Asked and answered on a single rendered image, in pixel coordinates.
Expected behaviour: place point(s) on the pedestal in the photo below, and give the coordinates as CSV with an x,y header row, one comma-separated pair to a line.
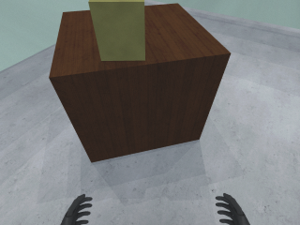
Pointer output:
x,y
120,108

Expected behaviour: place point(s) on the robot right hand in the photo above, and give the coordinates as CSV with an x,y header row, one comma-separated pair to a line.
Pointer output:
x,y
237,216

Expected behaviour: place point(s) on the carton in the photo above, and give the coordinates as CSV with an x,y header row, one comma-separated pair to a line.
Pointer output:
x,y
120,29

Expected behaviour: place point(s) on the robot left hand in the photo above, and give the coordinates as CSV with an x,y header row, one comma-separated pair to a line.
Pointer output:
x,y
73,214

